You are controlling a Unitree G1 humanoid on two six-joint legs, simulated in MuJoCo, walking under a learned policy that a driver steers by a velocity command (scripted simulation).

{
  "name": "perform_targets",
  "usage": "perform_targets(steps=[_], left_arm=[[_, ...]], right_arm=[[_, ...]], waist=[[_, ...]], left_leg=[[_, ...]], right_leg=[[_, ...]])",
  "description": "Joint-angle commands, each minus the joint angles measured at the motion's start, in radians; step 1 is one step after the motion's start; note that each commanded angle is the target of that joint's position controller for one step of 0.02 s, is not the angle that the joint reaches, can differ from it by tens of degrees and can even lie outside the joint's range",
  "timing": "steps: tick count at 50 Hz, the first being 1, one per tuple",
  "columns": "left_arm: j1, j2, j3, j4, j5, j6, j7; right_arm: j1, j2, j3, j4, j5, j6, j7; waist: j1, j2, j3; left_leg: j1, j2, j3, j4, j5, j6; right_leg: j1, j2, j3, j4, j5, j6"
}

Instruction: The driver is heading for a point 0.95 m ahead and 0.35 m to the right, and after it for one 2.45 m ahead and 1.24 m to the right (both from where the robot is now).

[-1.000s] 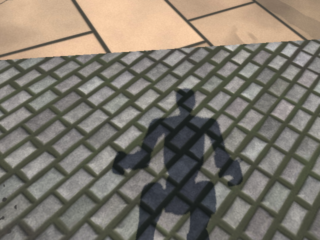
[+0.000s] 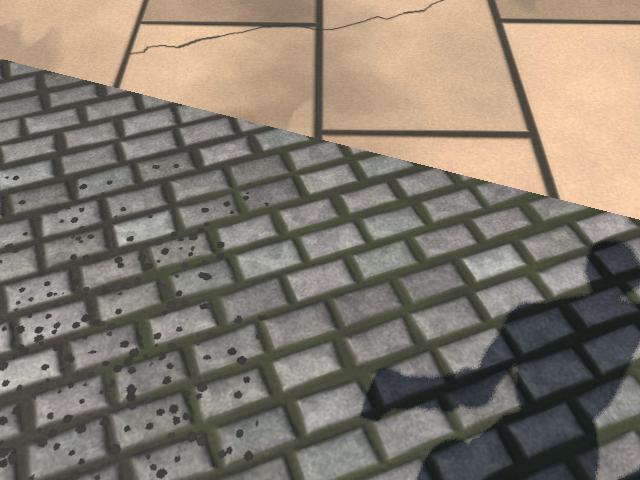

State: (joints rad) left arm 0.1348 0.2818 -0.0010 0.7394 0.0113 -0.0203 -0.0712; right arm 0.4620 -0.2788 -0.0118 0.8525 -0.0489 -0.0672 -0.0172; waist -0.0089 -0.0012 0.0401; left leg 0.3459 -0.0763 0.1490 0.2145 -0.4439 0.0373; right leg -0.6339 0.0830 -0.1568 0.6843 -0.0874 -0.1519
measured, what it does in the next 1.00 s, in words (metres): walks ahead, turning right: right foot, then left foot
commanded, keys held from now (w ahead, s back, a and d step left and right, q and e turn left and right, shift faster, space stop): w+e+shift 0.90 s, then w+q+shift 0.10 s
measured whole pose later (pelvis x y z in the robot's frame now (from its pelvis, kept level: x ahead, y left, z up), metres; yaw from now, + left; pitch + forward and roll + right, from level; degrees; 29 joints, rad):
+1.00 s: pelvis +0.84 -0.25 +0.01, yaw -54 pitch -1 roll -1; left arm 0.23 0.31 0.04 0.78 0.03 -0.01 -0.01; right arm 0.31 -0.22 0.01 0.76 -0.03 -0.08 0.00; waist -0.04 -0.01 0.07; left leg -0.36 0.10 -0.03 1.44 -0.33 -0.02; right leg -0.36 0.20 -0.09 0.66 -0.30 -0.19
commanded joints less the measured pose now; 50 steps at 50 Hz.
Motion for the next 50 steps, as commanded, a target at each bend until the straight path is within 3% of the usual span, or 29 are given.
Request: perform_targets(steps=[1, 2, 3, 5, 6, 9, 13, 16, 18, 20, 21, 22, 23, 24, 25, 26, 28, 31, 34, 38, 40, 42, 43, 44, 45, 46, 47, 48, 50], left_arm=[[0.591, 0.241, 0.101, 0.106, 0.000, 0.002, 0.036], [0.479, 0.298, 0.122, 0.108, 0.000, 0.023, 0.049], [0.351, 0.300, 0.123, 0.060, -0.005, 0.018, 0.043], [0.323, 0.164, 0.100, 0.072, 0.000, 0.004, 0.054], [0.297, 0.146, 0.093, 0.080, 0.005, -0.009, 0.059], [0.258, 0.161, 0.084, 0.073, 0.002, -0.052, 0.063], [0.281, 0.178, 0.098, 0.071, -0.013, -0.067, 0.059], [0.333, 0.210, 0.114, 0.087, -0.022, -0.066, 0.053], [0.328, 0.226, 0.121, 0.088, -0.019, -0.062, 0.063], [0.292, 0.279, 0.131, 0.081, -0.006, -0.065, 0.065], [0.221, 0.291, 0.135, 0.065, -0.001, -0.073, 0.060], [0.185, 0.175, 0.105, 0.034, 0.004, -0.087, 0.061], [0.268, 0.040, 0.065, -0.032, -0.048, -0.085, 0.061], [0.258, 0.115, 0.061, -0.018, -0.025, -0.066, 0.070], [0.167, 0.158, 0.070, -0.007, -0.001, -0.050, 0.063], [0.119, 0.153, 0.072, -0.011, 0.009, -0.040, 0.050], [0.065, 0.104, 0.063, -0.042, 0.028, -0.015, 0.019], [-0.020, 0.047, 0.038, -0.111, 0.028, 0.017, -0.002], [-0.106, 0.051, 0.023, -0.173, 0.021, 0.019, -0.017], [-0.242, 0.054, 0.008, -0.206, 0.021, 0.014, -0.041], [-0.203, 0.072, 0.013, -0.182, 0.021, 0.009, -0.032], [0.023, 0.130, 0.039, -0.115, 0.021, 0.004, -0.014], [0.244, 0.176, 0.067, -0.046, 0.020, -0.001, 0.003], [0.346, 0.217, 0.100, 0.009, 0.009, -0.001, 0.032], [0.266, 0.311, 0.122, -0.001, -0.006, 0.013, 0.055], [0.261, 0.357, 0.131, -0.049, 0.026, 0.025, 0.058], [0.267, 0.281, 0.123, -0.045, 0.022, 0.023, 0.072], [0.219, 0.226, 0.110, -0.025, 0.023, 0.010, 0.082], [0.146, 0.159, 0.081, -0.020, 0.026, -0.035, 0.089]], right_arm=[[-0.218, -0.255, -0.072, -0.106, -0.005, 0.007, -0.020], [-0.234, -0.062, -0.025, -0.167, 0.001, -0.023, 0.008], [-0.195, -0.081, -0.008, -0.231, 0.019, -0.045, 0.020], [-0.255, -0.132, 0.002, -0.238, 0.007, -0.073, 0.029], [-0.288, -0.119, 0.008, -0.248, -0.010, -0.062, 0.026], [-0.284, -0.093, 0.028, -0.254, -0.042, 0.001, 0.029], [-0.534, -0.053, 0.053, -0.353, -0.003, 0.001, 0.047], [-0.576, -0.059, 0.048, -0.369, 0.016, -0.004, 0.044], [-0.549, -0.087, 0.036, -0.364, 0.014, -0.011, 0.036], [-0.349, -0.171, -0.004, -0.309, 0.021, -0.020, 0.014], [-0.137, -0.217, -0.029, -0.257, 0.022, -0.025, -0.003], [0.098, -0.293, -0.064, -0.215, -0.004, -0.028, -0.027], [0.037, -0.352, -0.074, -0.224, -0.034, -0.023, -0.022], [-0.079, -0.298, -0.085, -0.231, -0.021, -0.011, -0.013], [-0.148, -0.184, -0.061, -0.243, -0.013, -0.007, -0.009], [-0.155, -0.133, -0.050, -0.218, -0.011, -0.006, -0.004], [-0.102, -0.102, -0.039, -0.152, -0.008, -0.017, -0.003], [-0.066, -0.062, -0.031, -0.086, 0.025, -0.044, 0.020], [-0.115, -0.079, -0.033, -0.073, 0.022, -0.063, 0.024], [-0.054, -0.140, -0.045, -0.034, 0.018, -0.067, 0.013], [0.009, -0.191, -0.055, -0.023, 0.019, -0.050, -0.002], [-0.027, -0.251, -0.070, -0.038, 0.015, -0.017, -0.019], [-0.079, -0.260, -0.073, -0.063, 0.012, -0.004, -0.018], [-0.092, -0.233, -0.072, -0.068, 0.003, 0.004, -0.003], [-0.089, -0.096, -0.039, -0.121, -0.015, -0.004, 0.012], [-0.059, -0.131, -0.036, -0.230, 0.026, -0.023, 0.009], [-0.134, -0.162, -0.031, -0.220, 0.024, -0.041, 0.008], [-0.129, -0.158, -0.027, -0.198, 0.032, -0.043, 0.008], [-0.098, -0.122, -0.015, -0.155, 0.006, -0.010, 0.014]], waist=[[0.371, 0.061, -0.202], [0.205, -0.294, -0.140], [0.122, -0.228, -0.230], [0.065, 0.065, -0.044], [0.025, 0.108, 0.019], [-0.042, 0.080, 0.083], [0.055, 0.007, 0.123], [0.114, -0.036, 0.046], [0.101, -0.047, -0.001], [-0.007, -0.051, -0.154], [-0.136, -0.047, -0.248], [-0.214, 0.071, -0.378], [-0.093, 0.400, -0.487], [-0.066, 0.325, -0.393], [-0.078, 0.167, -0.254], [-0.069, 0.066, -0.151], [-0.041, 0.076, -0.063], [-0.006, 0.087, -0.005], [0.036, 0.088, 0.047], [0.016, 0.030, 0.121], [0.041, 0.071, 0.058], [0.175, 0.116, -0.082], [0.267, 0.119, -0.170], [0.272, 0.029, -0.194], [0.147, -0.199, -0.136], [0.118, -0.190, -0.366], [0.132, -0.008, -0.274], [0.073, 0.059, -0.109], [-0.018, 0.137, -0.029]], left_leg=[[-0.419, 0.186, 0.050, 1.043, 1.404, -0.017], [-0.957, -0.059, -0.035, 1.472, 0.083, -0.060], [-1.155, -0.053, -0.264, 1.542, 0.030, -0.052], [-1.125, 0.069, -0.303, 1.307, 0.143, -0.008], [-1.070, 0.109, -0.294, 1.209, 0.131, -0.015], [-0.974, 0.164, -0.236, 1.014, 0.098, -0.066], [-0.852, 0.164, -0.147, 0.571, 0.413, -0.107], [-0.777, 0.108, -0.130, 0.409, 0.560, -0.086], [-0.710, 0.075, -0.143, 0.314, 0.514, -0.070], [-0.464, 0.034, -0.159, 0.302, 0.356, -0.048], [-0.229, 0.086, -0.188, 0.317, 0.296, -0.032], [0.004, 0.297, -0.384, 0.318, -0.059, -0.003], [0.147, 0.577, -0.952, 0.101, -0.281, 0.077], [0.038, 0.550, -1.026, 0.044, -0.432, 0.116], [-0.096, 0.488, -0.824, 0.057, -0.361, 0.101], [-0.224, 0.445, -0.660, 0.053, -0.153, 0.087], [-0.345, 0.388, -0.447, 0.026, 0.068, 0.057], [-0.393, 0.373, -0.253, -0.017, 0.316, 0.027], [-0.477, 0.322, -0.049, -0.073, 0.511, 0.004], [-0.445, 0.276, 0.122, -0.103, 0.874, -0.031], [-0.331, 0.286, 0.144, 0.045, 1.364, -0.049], [-0.326, 0.333, 0.123, 0.374, 1.577, -0.048], [-0.438, 0.348, 0.094, 0.649, 1.526, -0.033], [-0.654, 0.256, 0.087, 0.999, 0.854, -0.034], [-0.969, 0.099, 0.064, 1.378, -0.056, -0.055], [-1.194, 0.074, -0.164, 1.500, -0.050, -0.060], [-1.237, 0.134, -0.202, 1.410, 0.068, -0.049], [-1.201, 0.177, -0.184, 1.314, 0.125, -0.042], [-1.033, 0.232, -0.198, 1.199, 0.109, -0.048]], right_leg=[[0.695, 0.031, 0.128, -0.092, -0.173, -0.118], [0.903, -0.177, 0.569, -0.144, -0.276, -0.227], [0.951, -0.289, 1.008, -0.356, -0.410, -0.353], [0.691, -0.286, 0.945, -0.488, -0.480, -0.266], [0.552, -0.239, 0.841, -0.491, -0.381, -0.227], [0.301, -0.129, 0.649, -0.522, -0.243, -0.200], [0.187, -0.050, 0.541, -0.578, -0.026, -0.136], [0.352, -0.076, 0.551, -0.514, 0.269, -0.086], [0.466, -0.086, 0.557, -0.414, 0.433, -0.050], [0.523, -0.083, 0.556, -0.138, 0.662, -0.002], [0.418, -0.050, 0.540, 0.096, 0.591, 0.017], [0.264, 0.003, 0.460, 0.427, 0.182, 0.014], [-0.012, 0.093, 0.343, 0.688, -0.415, 0.044], [-0.138, -0.013, 0.297, 0.758, -0.311, 0.030], [-0.154, -0.070, 0.268, 0.725, -0.222, 0.033], [-0.134, -0.101, 0.252, 0.679, -0.187, 0.041], [-0.121, -0.148, 0.246, 0.642, -0.187, 0.051], [-0.186, -0.185, 0.220, 0.626, -0.142, 0.053], [-0.150, -0.177, 0.170, 0.482, 0.016, 0.054], [0.001, -0.108, 0.000, 0.147, 0.104, 0.001], [0.111, -0.020, -0.070, 0.100, 0.049, -0.029], [0.372, 0.037, -0.044, 0.082, -0.037, -0.067], [0.624, 0.044, 0.021, 0.035, -0.062, -0.107], [0.850, 0.010, 0.129, -0.043, -0.109, -0.134], [0.912, -0.170, 0.443, -0.015, 0.034, -0.176], [1.142, -0.344, 0.877, -0.245, -0.140, -0.350], [1.030, -0.361, 0.900, -0.395, -0.257, -0.293], [0.831, -0.348, 0.800, -0.436, -0.240, -0.251], [0.543, -0.289, 0.623, -0.449, -0.062, -0.201]])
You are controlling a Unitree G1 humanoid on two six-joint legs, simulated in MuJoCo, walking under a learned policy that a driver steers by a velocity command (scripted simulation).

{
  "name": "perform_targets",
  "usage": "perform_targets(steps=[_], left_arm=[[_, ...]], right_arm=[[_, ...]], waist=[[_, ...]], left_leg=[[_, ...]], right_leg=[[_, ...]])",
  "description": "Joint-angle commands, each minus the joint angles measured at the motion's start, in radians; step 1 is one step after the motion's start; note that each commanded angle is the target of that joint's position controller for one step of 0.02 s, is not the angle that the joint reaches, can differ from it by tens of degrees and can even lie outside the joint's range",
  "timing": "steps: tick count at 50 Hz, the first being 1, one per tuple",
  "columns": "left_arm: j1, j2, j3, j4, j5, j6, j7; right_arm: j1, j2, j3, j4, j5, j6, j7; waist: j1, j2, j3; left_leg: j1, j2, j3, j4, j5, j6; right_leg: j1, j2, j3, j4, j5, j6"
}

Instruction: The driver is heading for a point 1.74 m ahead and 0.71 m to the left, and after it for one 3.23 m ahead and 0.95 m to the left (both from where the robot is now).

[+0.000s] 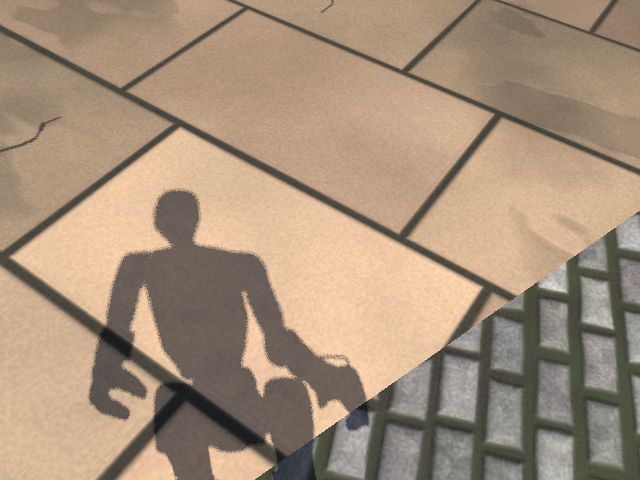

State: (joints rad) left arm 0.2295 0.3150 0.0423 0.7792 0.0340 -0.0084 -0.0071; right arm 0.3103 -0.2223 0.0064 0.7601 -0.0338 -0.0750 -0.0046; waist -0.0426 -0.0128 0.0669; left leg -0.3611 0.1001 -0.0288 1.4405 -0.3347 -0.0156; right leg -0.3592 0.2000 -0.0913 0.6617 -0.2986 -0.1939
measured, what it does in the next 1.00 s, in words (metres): walks ahead, turning left: left foot, then right foot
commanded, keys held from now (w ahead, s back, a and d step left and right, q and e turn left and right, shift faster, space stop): w+q+shift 0.92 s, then w+shift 0.08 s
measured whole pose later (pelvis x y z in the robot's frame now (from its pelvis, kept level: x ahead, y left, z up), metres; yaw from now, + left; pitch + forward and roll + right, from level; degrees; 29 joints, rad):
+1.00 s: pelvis +0.92 +0.25 +0.03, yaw +44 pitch +2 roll -3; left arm 0.45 0.34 0.06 0.84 0.03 -0.11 0.01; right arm 0.08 -0.38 -0.06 0.64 -0.04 0.01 0.07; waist 0.06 0.07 -0.01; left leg -0.74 0.04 0.00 1.20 -0.19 0.09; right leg -0.05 0.00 -0.17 0.34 -0.32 0.02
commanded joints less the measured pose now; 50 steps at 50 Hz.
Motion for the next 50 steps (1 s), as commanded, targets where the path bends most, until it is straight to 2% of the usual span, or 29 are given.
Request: perform_targets(steps=[1, 2, 5, 7, 10, 13, 15, 16, 17, 18, 19, 20, 21, 23, 24, 28, 31, 34, 35, 36, 37, 38, 39, 40, 41, 42, 44, 47, 50], left_arm=[[0.057, 0.092, 0.024, -0.040, -0.004, -0.068, 0.024], [0.068, 0.087, 0.020, -0.018, -0.010, -0.084, 0.017], [0.123, 0.085, 0.022, 0.023, -0.014, -0.117, -0.005], [0.110, 0.075, 0.014, 0.026, -0.020, -0.133, -0.011], [0.176, 0.092, 0.009, 0.060, -0.027, -0.150, -0.002], [0.168, 0.152, 0.020, 0.059, -0.003, -0.129, 0.036], [0.094, 0.189, 0.033, 0.034, 0.024, -0.090, 0.057], [0.011, 0.211, 0.041, 0.011, 0.023, -0.076, 0.059], [-0.013, 0.074, 0.006, -0.009, 0.036, -0.092, 0.039], [0.079, 0.005, -0.018, -0.098, -0.011, -0.115, 0.020], [0.024, 0.060, -0.032, -0.119, 0.006, -0.138, 0.019], [-0.022, 0.085, -0.032, -0.126, 0.010, -0.148, 0.010], [-0.034, 0.079, -0.036, -0.127, 0.018, -0.144, 0.009], [-0.036, 0.053, -0.049, -0.145, 0.050, -0.098, 0.003], [-0.038, 0.045, -0.055, -0.156, 0.051, -0.077, 0.001], [-0.269, 0.020, -0.077, -0.255, 0.023, -0.068, -0.017], [-0.335, 0.012, -0.080, -0.278, 0.002, -0.074, -0.019], [-0.312, 0.049, -0.066, -0.284, -0.001, -0.084, -0.006], [-0.235, 0.088, -0.049, -0.260, -0.003, -0.086, 0.004], [-0.087, 0.135, -0.026, -0.224, -0.011, -0.091, 0.017], [0.135, 0.180, 0.000, -0.170, -0.008, -0.096, 0.035], [0.347, 0.242, 0.027, -0.135, 0.021, -0.098, 0.057], [0.226, 0.319, 0.045, -0.152, 0.044, -0.088, 0.048], [0.119, 0.214, 0.043, -0.172, 0.033, -0.079, 0.040], [0.069, 0.117, 0.020, -0.172, 0.022, -0.077, 0.035], [0.075, 0.079, 0.012, -0.144, 0.025, -0.076, 0.031], [0.126, 0.061, 0.007, -0.076, 0.016, -0.091, 0.031], [0.164, 0.021, -0.001, -0.013, -0.012, -0.117, 0.009], [0.116, 0.052, 0.003, 0.001, -0.003, -0.135, 0.002]], right_arm=[[0.070, -0.158, -0.030, -0.046, -0.015, 0.021, 0.011], [0.067, -0.137, -0.029, -0.042, -0.007, 0.037, 0.023], [-0.130, -0.108, -0.019, -0.102, 0.017, 0.038, 0.037], [-0.179, -0.094, -0.016, -0.109, 0.030, 0.027, 0.053], [-0.237, -0.087, -0.015, -0.107, 0.038, 0.017, 0.067], [-0.157, -0.148, -0.035, -0.067, 0.022, 0.021, 0.068], [0.149, -0.227, -0.071, 0.026, 0.018, 0.034, 0.056], [0.366, -0.265, -0.097, 0.083, 0.014, 0.039, 0.045], [0.389, -0.300, -0.112, 0.114, 0.020, 0.050, 0.030], [0.253, -0.374, -0.129, 0.076, 0.005, 0.060, 0.026], [0.196, -0.315, -0.127, 0.028, 0.012, 0.059, 0.026], [0.164, -0.262, -0.116, 0.034, 0.019, 0.057, 0.022], [0.137, -0.227, -0.108, 0.045, 0.019, 0.053, 0.021], [0.108, -0.210, -0.094, 0.049, 0.024, 0.030, 0.011], [0.102, -0.215, -0.094, 0.044, 0.028, 0.018, 0.014], [0.118, -0.234, -0.107, 0.035, 0.039, -0.002, 0.016], [0.177, -0.257, -0.122, 0.046, 0.049, 0.001, 0.022], [0.150, -0.280, -0.134, 0.033, 0.043, 0.004, 0.009], [0.137, -0.301, -0.139, 0.029, 0.038, 0.002, 0.007], [0.103, -0.337, -0.146, 0.021, 0.030, -0.001, 0.009], [0.036, -0.330, -0.144, 0.004, 0.023, -0.012, 0.013], [0.026, -0.185, -0.106, -0.025, 0.016, -0.023, 0.012], [0.162, -0.099, -0.071, -0.095, 0.075, -0.017, 0.017], [0.101, -0.186, -0.072, -0.056, 0.041, 0.006, 0.004], [0.009, -0.217, -0.080, -0.056, 0.019, 0.018, 0.012], [-0.042, -0.213, -0.081, -0.060, 0.010, 0.027, 0.025], [-0.088, -0.162, -0.071, -0.095, -0.007, 0.053, 0.055], [-0.180, -0.111, -0.046, -0.165, -0.008, 0.078, 0.074], [-0.256, -0.116, -0.029, -0.217, -0.006, 0.071, 0.087]], waist=[[-0.008, 0.139, -0.036], [-0.019, 0.122, -0.012], [0.039, 0.054, 0.091], [0.051, 0.035, 0.071], [0.080, 0.020, 0.043], [0.017, -0.086, -0.064], [-0.147, -0.120, -0.195], [-0.275, -0.083, -0.235], [-0.214, 0.121, -0.196], [-0.051, 0.379, -0.299], [-0.082, 0.126, -0.286], [-0.042, -0.022, -0.175], [0.009, -0.097, -0.078], [0.076, -0.095, 0.000], [0.089, -0.067, 0.014], [0.018, 0.010, 0.071], [-0.055, 0.057, 0.001], [-0.036, 0.077, -0.051], [0.000, 0.072, -0.114], [0.087, 0.073, -0.207], [0.211, 0.065, -0.305], [0.260, -0.098, -0.438], [0.105, -0.445, -0.549], [0.112, -0.247, -0.399], [0.125, -0.111, -0.264], [0.120, -0.017, -0.173], [0.086, -0.062, -0.090], [0.055, -0.070, -0.044], [0.011, -0.069, 0.012]], left_leg=[[-0.260, 0.074, -0.028, -0.083, -0.016, -0.004], [-0.253, 0.083, -0.031, -0.146, -0.012, -0.004], [-0.316, 0.069, -0.001, -0.417, 0.202, 0.033], [-0.234, 0.023, 0.058, -0.609, 0.404, 0.074], [-0.165, -0.051, 0.141, -0.771, 0.580, 0.125], [-0.075, -0.167, 0.200, -0.809, 0.449, 0.151], [0.196, -0.232, 0.192, -0.778, 0.280, 0.190], [0.398, -0.194, 0.113, -0.856, 0.221, 0.245], [0.578, -0.085, -0.036, -0.762, 0.183, 0.289], [0.801, 0.128, -0.649, -0.963, 0.031, 0.502], [0.738, 0.155, -0.789, -1.152, -0.084, 0.482], [0.572, 0.140, -0.711, -1.200, -0.132, 0.430], [0.394, 0.100, -0.626, -1.221, -0.057, 0.385], [0.166, 0.007, -0.486, -1.242, 0.046, 0.357], [0.084, -0.026, -0.438, -1.259, 0.060, 0.352], [-0.057, -0.117, -0.328, -1.308, 0.290, 0.307], [0.091, -0.114, -0.335, -1.258, 0.548, 0.249], [0.214, -0.092, -0.366, -1.146, 0.693, 0.201], [0.246, -0.094, -0.369, -1.042, 0.832, 0.178], [0.245, -0.103, -0.363, -0.860, 0.890, 0.158], [0.134, -0.134, -0.341, -0.617, 0.804, 0.143], [-0.026, -0.186, -0.256, -0.281, 0.235, 0.154], [-0.300, -0.261, -0.139, -0.039, -0.187, 0.122], [-0.417, -0.151, -0.108, 0.010, -0.064, 0.136], [-0.426, -0.111, -0.078, -0.038, 0.023, 0.128], [-0.406, -0.081, -0.064, -0.074, 0.049, 0.119], [-0.398, -0.032, -0.060, -0.111, 0.048, 0.108], [-0.449, 0.002, -0.044, -0.148, 0.086, 0.105], [-0.404, -0.019, -0.032, -0.343, 0.240, 0.102]], right_leg=[[0.163, -0.382, 0.486, -0.453, 0.189, -0.141], [0.115, -0.361, 0.406, -0.488, 0.183, -0.120], [0.092, -0.285, 0.202, -0.556, 0.400, -0.036], [0.114, -0.236, 0.063, -0.585, 0.539, 0.030], [0.282, -0.280, 0.000, -0.632, 0.831, 0.091], [0.497, -0.334, -0.053, -0.428, 1.353, 0.153], [0.469, -0.363, -0.064, -0.004, 1.515, 0.169], [0.315, -0.330, -0.077, 0.384, 1.353, 0.167], [-0.030, -0.179, -0.043, 0.798, 0.242, 0.155], [-0.469, -0.065, 0.103, 1.090, -0.225, 0.209], [-0.521, -0.135, 0.216, 1.020, -0.102, 0.173], [-0.485, -0.194, 0.227, 0.894, -0.011, 0.162], [-0.424, -0.233, 0.203, 0.786, 0.007, 0.165], [-0.334, -0.275, 0.188, 0.673, -0.026, 0.203], [-0.300, -0.292, 0.170, 0.591, -0.040, 0.220], [-0.200, -0.290, 0.088, 0.179, 0.236, 0.254], [-0.132, -0.229, 0.065, -0.010, 0.413, 0.238], [-0.012, -0.193, 0.101, -0.157, 0.377, 0.214], [0.098, -0.165, 0.104, -0.163, 0.310, 0.204], [0.259, -0.163, 0.113, -0.154, 0.222, 0.193], [0.496, -0.229, 0.152, -0.119, 0.136, 0.176], [0.724, -0.475, 0.388, -0.125, -0.226, 0.153], [0.837, -0.713, 1.002, -0.363, -0.430, 0.043], [0.713, -0.655, 0.964, -0.392, -0.577, 0.027], [0.581, -0.598, 0.752, -0.379, -0.449, 0.043], [0.468, -0.558, 0.601, -0.386, -0.236, 0.056], [0.351, -0.505, 0.401, -0.415, -0.031, 0.082], [0.297, -0.482, 0.222, -0.468, 0.200, 0.108], [0.204, -0.430, 0.054, -0.546, 0.338, 0.108]])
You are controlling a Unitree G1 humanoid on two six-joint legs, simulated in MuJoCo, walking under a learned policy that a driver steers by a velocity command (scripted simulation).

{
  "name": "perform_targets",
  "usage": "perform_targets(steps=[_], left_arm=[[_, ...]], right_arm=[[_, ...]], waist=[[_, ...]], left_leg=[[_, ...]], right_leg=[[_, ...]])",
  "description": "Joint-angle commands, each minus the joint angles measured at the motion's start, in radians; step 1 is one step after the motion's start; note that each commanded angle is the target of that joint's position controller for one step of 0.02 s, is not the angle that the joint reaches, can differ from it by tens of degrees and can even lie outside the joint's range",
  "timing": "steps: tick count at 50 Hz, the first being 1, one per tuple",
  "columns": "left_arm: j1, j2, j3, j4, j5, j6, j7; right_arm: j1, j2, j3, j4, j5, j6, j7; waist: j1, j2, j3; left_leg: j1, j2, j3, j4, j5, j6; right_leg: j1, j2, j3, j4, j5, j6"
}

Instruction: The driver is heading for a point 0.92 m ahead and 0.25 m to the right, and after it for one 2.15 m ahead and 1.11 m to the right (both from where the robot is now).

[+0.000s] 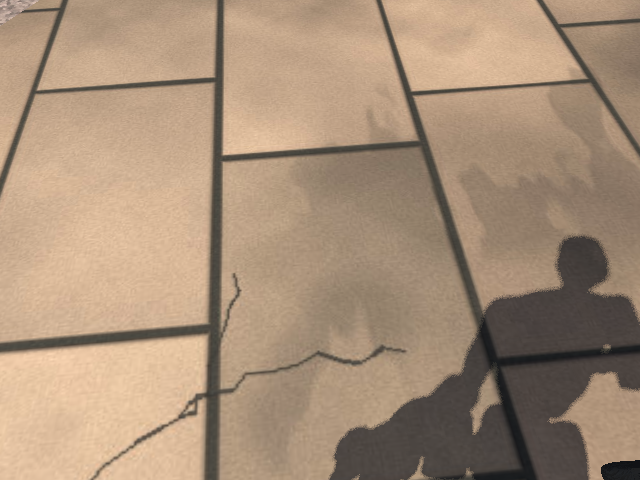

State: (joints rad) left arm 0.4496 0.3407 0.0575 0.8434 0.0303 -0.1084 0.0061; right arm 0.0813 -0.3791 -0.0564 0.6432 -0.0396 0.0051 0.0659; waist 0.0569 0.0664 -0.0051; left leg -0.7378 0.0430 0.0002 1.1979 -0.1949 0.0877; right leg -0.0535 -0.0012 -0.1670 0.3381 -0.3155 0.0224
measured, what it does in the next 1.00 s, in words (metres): walks ahead, turning right: left foot, then right foot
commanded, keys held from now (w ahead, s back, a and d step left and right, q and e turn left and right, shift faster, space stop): w+shift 0.04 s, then w+e+shift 0.76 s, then e+shift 0.20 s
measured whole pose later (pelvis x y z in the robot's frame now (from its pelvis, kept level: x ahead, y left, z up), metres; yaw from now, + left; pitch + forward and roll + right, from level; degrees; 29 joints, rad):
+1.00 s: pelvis +0.92 -0.12 -0.01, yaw -38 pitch +2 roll +1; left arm 0.46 0.29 0.08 0.84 -0.05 -0.03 0.02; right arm -0.08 -0.26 0.02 0.55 0.00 -0.11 -0.01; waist 0.13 0.03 0.07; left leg -0.60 0.00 -0.13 0.44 0.09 -0.05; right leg 0.00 0.19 0.29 0.49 -0.46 -0.14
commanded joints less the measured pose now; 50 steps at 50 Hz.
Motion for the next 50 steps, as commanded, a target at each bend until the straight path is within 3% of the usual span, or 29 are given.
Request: perform_targets(steps=[1, 5, 6, 8, 9, 10, 11, 12, 13, 15, 18, 22, 25, 27, 29, 30, 31, 32, 33, 34, 35, 36, 38, 40, 42, 46, 47, 48, 50], left_arm=[[-0.109, 0.035, -0.011, -0.056, 0.001, -0.037, -0.015], [0.015, 0.121, -0.004, 0.013, -0.008, -0.024, -0.013], [0.036, 0.154, 0.000, 0.029, -0.011, -0.015, -0.006], [0.015, 0.208, 0.006, 0.045, -0.015, 0.010, 0.008], [-0.006, 0.186, 0.001, 0.030, -0.020, 0.012, 0.007], [0.081, 0.002, -0.032, -0.013, -0.019, 0.011, -0.012], [0.085, 0.052, -0.019, -0.044, -0.058, 0.013, -0.002], [-0.052, 0.097, -0.004, -0.061, -0.051, 0.016, 0.003], [-0.074, 0.053, -0.014, -0.063, -0.046, 0.015, -0.005], [-0.027, 0.008, -0.017, -0.017, -0.029, 0.047, -0.022], [-0.090, -0.037, -0.013, -0.033, -0.013, 0.093, -0.044], [-0.282, -0.070, -0.027, -0.115, -0.018, 0.091, -0.067], [-0.383, -0.059, -0.037, -0.155, -0.018, 0.084, -0.090], [-0.356, -0.027, -0.030, -0.146, -0.016, 0.084, -0.093], [-0.151, 0.041, -0.007, -0.094, -0.021, 0.090, -0.081], [0.044, 0.089, 0.018, -0.040, -0.018, 0.094, -0.069], [0.221, 0.137, 0.049, 0.015, -0.020, 0.095, -0.048], [0.140, 0.173, 0.076, 0.013, -0.051, 0.108, -0.027], [0.029, 0.307, 0.094, -0.032, -0.005, 0.119, -0.028], [0.007, 0.268, 0.096, -0.074, -0.011, 0.116, -0.022], [-0.006, 0.182, 0.077, -0.054, -0.010, 0.109, -0.010], [-0.034, 0.133, 0.063, -0.036, -0.011, 0.098, -0.007], [-0.086, 0.107, 0.046, -0.047, -0.019, 0.065, 0.001], [-0.096, 0.114, 0.044, -0.058, -0.027, 0.039, -0.007], [-0.088, 0.129, 0.049, -0.059, -0.028, 0.031, -0.006], [0.004, 0.140, 0.068, -0.030, -0.045, 0.060, -0.015], [0.034, 0.031, 0.046, -0.044, -0.108, 0.066, 0.012], [0.009, 0.064, 0.045, -0.044, -0.099, 0.069, 0.022], [-0.116, 0.128, 0.067, -0.093, -0.077, 0.079, 0.036]], right_arm=[[-0.055, 0.036, 0.040, -0.103, 0.001, -0.013, 0.021], [-0.159, 0.032, 0.055, -0.109, 0.000, -0.036, 0.025], [-0.126, 0.011, 0.048, -0.094, -0.009, -0.040, 0.016], [0.189, -0.048, 0.016, 0.004, -0.022, -0.048, -0.017], [0.360, -0.111, -0.011, 0.060, -0.039, -0.051, -0.039], [0.371, -0.211, -0.033, 0.072, -0.055, -0.059, -0.059], [0.386, -0.213, -0.043, 0.044, -0.037, -0.058, -0.065], [0.324, -0.140, -0.033, 0.070, -0.020, -0.064, -0.066], [0.268, -0.085, -0.020, 0.089, -0.013, -0.077, -0.063], [0.212, -0.012, -0.005, 0.106, -0.008, -0.096, -0.062], [0.232, 0.035, 0.003, 0.153, 0.024, -0.126, -0.056], [0.233, 0.058, 0.011, 0.183, 0.020, -0.145, -0.057], [0.258, 0.013, 0.007, 0.198, 0.028, -0.148, -0.074], [0.282, -0.047, -0.002, 0.198, 0.029, -0.141, -0.092], [0.242, -0.120, -0.023, 0.176, 0.016, -0.107, -0.112], [0.186, -0.143, -0.032, 0.154, 0.008, -0.087, -0.115], [0.146, -0.142, -0.035, 0.142, 0.003, -0.072, -0.106], [0.094, -0.034, -0.014, 0.134, 0.000, -0.078, -0.081], [0.230, 0.032, 0.016, 0.003, 0.020, -0.104, -0.072], [0.176, -0.002, 0.029, -0.012, 0.004, -0.132, -0.076], [0.129, -0.026, 0.029, -0.008, 0.004, -0.146, -0.074], [0.100, -0.016, 0.032, -0.015, -0.003, -0.143, -0.073], [0.112, -0.001, 0.044, -0.005, -0.037, -0.095, -0.072], [0.071, 0.015, 0.052, -0.030, -0.039, -0.063, -0.065], [-0.052, 0.038, 0.065, -0.086, -0.022, -0.068, -0.056], [-0.121, 0.072, 0.079, -0.113, 0.008, -0.078, -0.059], [-0.242, 0.063, 0.048, -0.174, 0.047, -0.124, -0.069], [-0.236, 0.024, 0.028, -0.184, 0.065, -0.136, -0.077], [-0.060, -0.049, -0.013, -0.145, 0.062, -0.149, -0.098]], waist=[[-0.090, -0.120, 0.113], [-0.065, -0.106, 0.143], [-0.091, -0.134, 0.097], [-0.261, -0.184, -0.089], [-0.338, -0.177, -0.180], [-0.207, 0.104, -0.307], [-0.215, 0.082, -0.471], [-0.200, -0.045, -0.263], [-0.153, -0.035, -0.096], [-0.071, -0.041, -0.002], [-0.032, -0.015, 0.079], [-0.025, 0.010, 0.139], [-0.031, -0.037, 0.157], [-0.003, -0.009, 0.098], [0.117, 0.052, -0.027], [0.216, 0.059, -0.112], [0.286, 0.004, -0.167], [0.225, -0.237, -0.051], [0.025, -0.405, -0.196], [0.072, -0.177, -0.252], [0.031, -0.023, -0.078], [-0.027, 0.044, 0.012], [-0.094, 0.052, 0.073], [-0.103, 0.026, 0.091], [-0.077, 0.009, 0.142], [0.022, -0.087, 0.016], [0.053, -0.027, -0.001], [0.017, -0.060, -0.017], [-0.101, -0.154, -0.117]], left_leg=[[0.029, 0.020, -0.027, -0.218, 0.155, 0.004], [0.262, -0.081, 0.112, -0.503, 0.168, 0.058], [0.329, -0.119, 0.139, -0.521, 0.101, 0.069], [0.689, -0.134, 0.079, -0.585, 0.023, 0.100], [0.955, -0.042, -0.019, -0.613, -0.014, 0.108], [1.210, 0.293, -0.406, -0.638, -0.184, 0.115], [1.245, 0.427, -0.769, -0.798, -0.227, 0.153], [1.077, 0.347, -0.588, -0.841, -0.182, 0.123], [0.898, 0.309, -0.456, -0.884, -0.087, 0.118], [0.690, 0.237, -0.259, -0.965, -0.011, 0.079], [0.614, 0.212, -0.092, -1.053, 0.078, 0.049], [0.591, 0.114, 0.179, -1.092, 0.373, -0.006], [0.629, 0.108, 0.276, -1.118, 0.618, -0.044], [0.740, 0.135, 0.294, -1.008, 1.036, -0.070], [0.793, 0.172, 0.280, -0.727, 1.333, -0.079], [0.737, 0.193, 0.256, -0.476, 1.345, -0.067], [0.607, 0.162, 0.241, -0.125, 1.097, -0.054], [0.330, -0.064, 0.217, 0.306, 0.020, -0.072], [-0.079, -0.139, 0.038, 0.590, -0.311, -0.128], [-0.155, -0.083, -0.105, 0.540, -0.246, -0.101], [-0.146, -0.028, -0.114, 0.401, -0.180, -0.092], [-0.078, 0.018, -0.109, 0.273, -0.157, -0.097], [0.053, 0.060, -0.099, 0.153, -0.166, -0.127], [0.130, 0.085, -0.058, -0.018, -0.161, -0.155], [0.180, 0.064, -0.003, -0.227, -0.008, -0.172], [0.342, -0.081, 0.059, -0.558, 0.290, -0.125], [0.429, -0.156, -0.030, -0.714, 0.271, -0.142], [0.462, -0.167, -0.041, -0.779, 0.293, -0.143], [0.633, -0.126, -0.060, -0.861, 0.451, -0.125]], right_leg=[[-0.136, -0.201, 0.065, -0.259, 0.381, -0.102], [-0.052, -0.226, 0.008, -0.292, 0.881, -0.131], [0.023, -0.237, 0.009, -0.195, 1.144, -0.137], [0.006, -0.247, 0.041, 0.232, 1.307, -0.134], [-0.177, -0.198, 0.053, 0.537, 1.047, -0.127], [-0.488, -0.042, 0.087, 0.951, -0.120, -0.118], [-0.624, 0.015, 0.254, 1.166, -0.150, -0.132], [-0.693, -0.049, 0.261, 1.128, -0.006, -0.136], [-0.691, -0.080, 0.236, 1.056, 0.048, -0.130], [-0.589, -0.123, 0.240, 0.986, 0.078, -0.112], [-0.634, -0.159, 0.230, 0.930, 0.093, -0.098], [-0.677, -0.131, 0.135, 0.739, 0.315, -0.110], [-0.560, -0.071, 0.022, 0.474, 0.437, -0.154], [-0.450, 0.014, -0.042, 0.407, 0.440, -0.184], [-0.237, 0.085, -0.047, 0.418, 0.309, -0.212], [-0.043, 0.101, -0.010, 0.424, 0.233, -0.243], [0.169, 0.098, 0.071, 0.342, 0.161, -0.282], [0.221, 0.032, 0.228, 0.263, 0.138, -0.313], [0.472, -0.198, 0.811, 0.138, 0.139, -0.546], [0.471, -0.264, 1.021, -0.059, -0.099, -0.554], [0.277, -0.248, 0.974, -0.128, -0.155, -0.483], [0.102, -0.206, 0.879, -0.132, -0.086, -0.433], [-0.140, -0.113, 0.710, -0.134, 0.081, -0.396], [-0.288, -0.043, 0.604, -0.165, 0.136, -0.385], [-0.358, 0.007, 0.527, -0.145, 0.507, -0.352], [-0.223, 0.094, 0.448, 0.038, 0.868, -0.186], [-0.254, 0.094, 0.574, 0.066, 0.610, -0.145], [-0.200, 0.078, 0.608, 0.087, 0.578, -0.131], [-0.151, 0.112, 0.581, 0.325, 0.610, -0.066]])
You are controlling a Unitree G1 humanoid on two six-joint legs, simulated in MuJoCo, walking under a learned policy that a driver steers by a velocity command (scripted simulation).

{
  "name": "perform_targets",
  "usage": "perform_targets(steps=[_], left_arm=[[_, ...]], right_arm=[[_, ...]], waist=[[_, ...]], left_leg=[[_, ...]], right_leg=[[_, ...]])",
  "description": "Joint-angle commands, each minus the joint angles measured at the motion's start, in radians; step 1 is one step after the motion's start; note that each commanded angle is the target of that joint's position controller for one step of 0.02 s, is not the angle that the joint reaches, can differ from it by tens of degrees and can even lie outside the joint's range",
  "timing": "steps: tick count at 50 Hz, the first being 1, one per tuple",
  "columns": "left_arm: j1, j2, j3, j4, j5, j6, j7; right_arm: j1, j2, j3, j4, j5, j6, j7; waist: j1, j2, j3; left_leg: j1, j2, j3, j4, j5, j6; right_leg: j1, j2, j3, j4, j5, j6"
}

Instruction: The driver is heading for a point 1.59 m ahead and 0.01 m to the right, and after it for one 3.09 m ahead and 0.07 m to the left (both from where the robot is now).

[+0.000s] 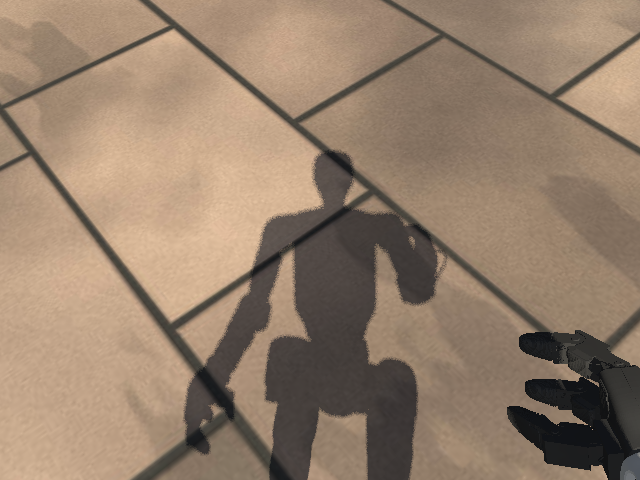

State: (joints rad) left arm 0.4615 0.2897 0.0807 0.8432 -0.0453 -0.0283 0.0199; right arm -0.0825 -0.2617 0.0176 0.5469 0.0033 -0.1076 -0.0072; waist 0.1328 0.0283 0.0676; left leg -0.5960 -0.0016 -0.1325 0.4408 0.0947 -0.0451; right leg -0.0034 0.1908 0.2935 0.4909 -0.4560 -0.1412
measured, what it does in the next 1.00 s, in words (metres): walks ahead: left foot, then right foot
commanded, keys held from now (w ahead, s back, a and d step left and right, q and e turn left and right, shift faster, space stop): e+shift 0.24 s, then shift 0.12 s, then q+shift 0.64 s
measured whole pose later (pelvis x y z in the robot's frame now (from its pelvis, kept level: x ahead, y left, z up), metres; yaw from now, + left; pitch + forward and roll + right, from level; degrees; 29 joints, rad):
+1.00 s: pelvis +0.17 +0.05 +0.02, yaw +3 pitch +3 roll -2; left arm 0.05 0.30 0.11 0.71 0.01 0.02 0.06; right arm 0.23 -0.31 -0.09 0.69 0.01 0.02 -0.01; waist -0.02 -0.02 0.04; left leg -0.33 -0.03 -0.03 0.54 -0.26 0.06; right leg -0.57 0.00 0.04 1.15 -0.43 0.05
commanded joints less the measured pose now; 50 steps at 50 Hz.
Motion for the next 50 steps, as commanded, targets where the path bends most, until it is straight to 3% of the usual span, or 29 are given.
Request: perform_targets(steps=[1, 2, 3, 4, 5, 6, 7, 9, 11, 14, 19, 21, 22, 23, 24, 25, 26, 28, 31, 35, 39, 41, 42, 43, 44, 45, 47, 48, 50], left_arm=[[-0.153, 0.129, 0.031, -0.123, 0.020, 0.004, 0.021], [-0.086, -0.028, -0.017, -0.157, 0.068, 0.017, 0.019], [0.150, 0.044, -0.019, -0.186, 0.016, 0.016, -0.001], [0.107, 0.127, -0.003, -0.171, 0.006, 0.038, -0.003], [-0.035, 0.169, 0.014, -0.202, 0.002, 0.056, -0.002], [-0.092, 0.172, 0.023, -0.215, 0.005, 0.070, 0.007], [-0.112, 0.172, 0.030, -0.234, 0.010, 0.078, 0.013], [-0.126, 0.095, 0.016, -0.264, 0.007, 0.085, 0.014], [-0.171, 0.060, 0.005, -0.291, 0.015, 0.081, 0.015], [-0.209, 0.080, 0.005, -0.298, 0.022, 0.083, 0.000], [-0.312, 0.105, 0.008, -0.318, 0.034, 0.093, -0.022], [-0.279, 0.080, 0.002, -0.295, 0.047, 0.081, -0.026], [-0.253, 0.086, 0.000, -0.279, 0.056, 0.075, -0.021], [-0.236, 0.147, 0.001, -0.288, 0.074, 0.071, -0.005], [-0.308, 0.139, -0.009, -0.295, 0.104, 0.063, 0.002], [-0.347, 0.129, -0.005, -0.294, 0.104, 0.050, -0.004], [-0.362, 0.164, 0.010, -0.275, 0.093, 0.043, -0.003], [-0.384, 0.171, 0.017, -0.261, 0.071, 0.035, 0.010], [-0.416, 0.090, -0.001, -0.254, 0.072, 0.032, 0.032], [-0.420, 0.093, 0.013, -0.231, 0.071, 0.039, 0.048], [-0.409, 0.132, 0.036, -0.204, 0.048, 0.040, 0.040], [-0.428, 0.126, 0.040, -0.190, 0.025, 0.040, 0.034], [-0.378, 0.093, 0.038, -0.164, 0.022, 0.043, 0.027], [-0.374, 0.051, 0.030, -0.184, 0.056, 0.046, 0.021], [-0.509, 0.041, 0.020, -0.258, 0.073, 0.039, 0.026], [-0.553, 0.076, 0.029, -0.259, 0.062, 0.035, 0.029], [-0.515, 0.079, 0.036, -0.229, 0.053, 0.026, 0.042], [-0.494, 0.099, 0.043, -0.221, 0.061, 0.025, 0.047], [-0.461, 0.084, 0.043, -0.211, 0.057, 0.019, 0.039]], right_arm=[[0.320, -0.180, -0.097, 0.001, 0.005, -0.032, -0.031], [0.446, -0.198, -0.088, 0.024, -0.017, -0.016, -0.029], [0.441, -0.220, -0.092, 0.042, -0.037, -0.004, -0.007], [0.300, -0.173, -0.099, -0.019, -0.037, 0.012, -0.016], [0.218, -0.084, -0.078, -0.032, -0.032, 0.031, -0.029], [0.169, -0.070, -0.069, -0.029, -0.029, 0.050, -0.035], [0.137, -0.077, -0.070, -0.015, -0.025, 0.057, -0.033], [0.126, -0.099, -0.087, 0.030, -0.027, 0.051, -0.025], [0.131, -0.135, -0.107, 0.066, -0.028, 0.043, -0.022], [0.111, -0.178, -0.124, 0.086, -0.019, 0.053, -0.022], [0.127, -0.211, -0.131, 0.124, 0.019, 0.072, 0.003], [0.139, -0.183, -0.113, 0.153, 0.035, 0.077, 0.012], [0.188, -0.112, -0.085, 0.183, 0.026, 0.074, 0.021], [0.244, -0.018, -0.046, 0.182, -0.026, 0.068, 0.039], [0.277, -0.058, -0.056, 0.184, -0.013, 0.079, 0.039], [0.238, -0.152, -0.081, 0.188, 0.010, 0.093, 0.029], [0.230, -0.197, -0.105, 0.184, 0.026, 0.103, 0.021], [0.263, -0.214, -0.128, 0.206, 0.024, 0.128, -0.006], [0.291, -0.151, -0.127, 0.201, 0.030, 0.149, -0.022], [0.232, -0.080, -0.102, 0.144, 0.020, 0.157, 0.001], [0.267, -0.113, -0.114, 0.113, 0.020, 0.165, 0.033], [0.333, -0.111, -0.124, 0.128, 0.018, 0.173, 0.036], [0.374, -0.145, -0.141, 0.141, 0.009, 0.172, 0.025], [0.410, -0.290, -0.180, 0.126, 0.002, 0.163, 0.002], [0.405, -0.345, -0.181, 0.095, -0.037, 0.138, 0.009], [0.406, -0.312, -0.177, 0.091, -0.043, 0.112, 0.020], [0.308, -0.257, -0.165, 0.078, 0.004, 0.096, 0.002], [0.258, -0.221, -0.153, 0.063, 0.024, 0.106, -0.011], [0.243, -0.198, -0.146, 0.039, 0.022, 0.121, -0.029]], waist=[[-0.259, -0.147, -0.353], [-0.240, 0.053, -0.492], [-0.129, 0.319, -0.689], [-0.143, 0.209, -0.625], [-0.156, 0.113, -0.426], [-0.133, 0.028, -0.305], [-0.108, 0.022, -0.201], [-0.087, 0.065, -0.116], [-0.097, 0.081, -0.140], [-0.098, 0.049, -0.211], [-0.124, 0.074, -0.167], [-0.096, 0.050, -0.170], [-0.094, 0.005, -0.179], [-0.140, -0.203, -0.246], [-0.148, -0.281, -0.267], [-0.117, -0.221, -0.213], [-0.122, -0.225, -0.157], [-0.127, -0.194, -0.129], [-0.149, -0.158, -0.137], [-0.126, -0.157, -0.165], [-0.139, -0.185, -0.186], [-0.182, -0.155, -0.182], [-0.185, -0.058, -0.157], [-0.169, 0.260, -0.120], [-0.200, 0.340, -0.150], [-0.230, 0.183, -0.193], [-0.162, 0.063, -0.156], [-0.138, 0.063, -0.155], [-0.123, 0.075, -0.190]], left_leg=[[0.757, 0.038, 0.009, -0.018, 0.265, 0.053], [1.021, 0.313, -0.220, 0.178, 0.749, 0.112], [1.151, 0.599, -0.661, 0.115, 0.533, 0.346], [1.029, 0.518, -0.632, 0.020, 0.131, 0.355], [0.851, 0.413, -0.400, -0.021, -0.010, 0.301], [0.685, 0.349, -0.284, -0.058, -0.023, 0.261], [0.538, 0.303, -0.184, -0.088, 0.026, 0.254], [0.362, 0.258, -0.023, -0.147, 0.118, 0.246], [0.372, 0.289, 0.035, -0.169, 0.228, 0.280], [0.376, 0.320, 0.087, -0.173, 0.169, 0.294], [0.348, 0.308, 0.149, -0.142, -0.027, 0.258], [0.324, 0.273, 0.156, -0.058, -0.095, 0.211], [0.251, 0.221, 0.188, 0.003, -0.176, 0.146], [0.145, 0.121, 0.267, 0.193, -0.515, 0.041], [0.126, 0.094, 0.182, 0.314, -0.728, -0.008], [0.146, 0.092, 0.141, 0.412, -0.702, -0.021], [0.088, 0.068, 0.155, 0.520, -0.672, -0.023], [0.028, 0.063, 0.127, 0.686, -0.631, -0.033], [-0.010, 0.072, 0.137, 0.745, -0.546, -0.052], [0.075, 0.099, 0.174, 0.508, -0.497, -0.044], [0.186, 0.084, 0.227, 0.340, -0.480, 0.011], [0.304, 0.047, 0.264, 0.166, -0.359, 0.061], [0.383, 0.030, 0.200, 0.050, -0.235, 0.107], [0.518, 0.258, -0.157, -0.036, 0.218, 0.217], [0.543, 0.387, -0.453, -0.088, 0.311, 0.415], [0.580, 0.369, -0.404, -0.107, 0.203, 0.416], [0.564, 0.269, -0.275, -0.079, 0.110, 0.306], [0.531, 0.248, -0.245, -0.075, 0.100, 0.278], [0.509, 0.205, -0.219, -0.068, 0.116, 0.260]], right_leg=[[-0.264, -0.044, 0.059, 0.440, 0.568, 0.145], [-0.483, 0.023, -0.047, 0.741, -0.288, 0.173], [-0.617, -0.027, -0.019, 1.051, -0.298, 0.191], [-0.655, -0.142, -0.068, 1.099, -0.149, 0.218], [-0.700, -0.175, -0.140, 1.052, -0.056, 0.230], [-0.687, -0.204, -0.185, 1.043, -0.005, 0.243], [-0.667, -0.230, -0.196, 0.990, 0.006, 0.244], [-0.595, -0.268, -0.232, 0.829, -0.003, 0.234], [-0.586, -0.300, -0.245, 0.703, 0.024, 0.233], [-0.479, -0.317, -0.243, 0.536, 0.157, 0.202], [-0.335, -0.251, -0.294, 0.267, 0.193, 0.149], [-0.188, -0.205, -0.317, 0.029, 0.278, 0.110], [-0.047, -0.225, -0.276, -0.093, 0.390, 0.084], [0.106, -0.478, -0.003, -0.124, 0.751, 0.025], [-0.047, -0.594, 0.044, -0.134, 0.640, -0.135], [-0.137, -0.547, -0.009, -0.154, 0.534, -0.145], [-0.159, -0.511, -0.068, -0.154, 0.518, -0.121], [-0.177, -0.513, -0.128, -0.157, 0.564, -0.102], [-0.155, -0.506, -0.220, -0.159, 0.562, -0.087], [-0.128, -0.520, -0.298, -0.134, 0.544, -0.077], [-0.115, -0.570, -0.329, -0.085, 0.594, -0.051], [-0.167, -0.549, -0.393, 0.012, 0.516, 0.020], [-0.245, -0.482, -0.449, 0.148, 0.363, 0.088], [-0.525, -0.345, -0.539, 0.470, -0.001, 0.197], [-0.748, -0.184, -0.357, 0.693, -0.256, 0.238], [-0.788, -0.192, -0.246, 0.781, -0.222, 0.217], [-0.801, -0.218, -0.195, 0.735, -0.038, 0.188], [-0.772, -0.221, -0.187, 0.694, 0.021, 0.188], [-0.706, -0.189, -0.190, 0.658, 0.099, 0.197]])
Keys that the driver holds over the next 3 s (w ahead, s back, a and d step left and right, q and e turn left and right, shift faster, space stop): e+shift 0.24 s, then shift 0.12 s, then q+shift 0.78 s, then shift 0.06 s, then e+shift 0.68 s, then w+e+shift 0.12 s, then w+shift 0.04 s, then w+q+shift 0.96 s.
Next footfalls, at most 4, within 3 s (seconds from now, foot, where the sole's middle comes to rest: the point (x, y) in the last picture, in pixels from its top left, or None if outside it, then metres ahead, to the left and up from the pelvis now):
0.02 left None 0.26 0.14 -0.76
0.44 right None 0.19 -0.12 -0.76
0.84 left None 0.20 0.14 -0.76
1.32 right None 0.29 -0.07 -0.76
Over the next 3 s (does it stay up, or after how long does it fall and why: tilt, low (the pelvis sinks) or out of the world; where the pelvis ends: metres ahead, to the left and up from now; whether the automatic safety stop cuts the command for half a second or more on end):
stays up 0.91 -0.21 -0.01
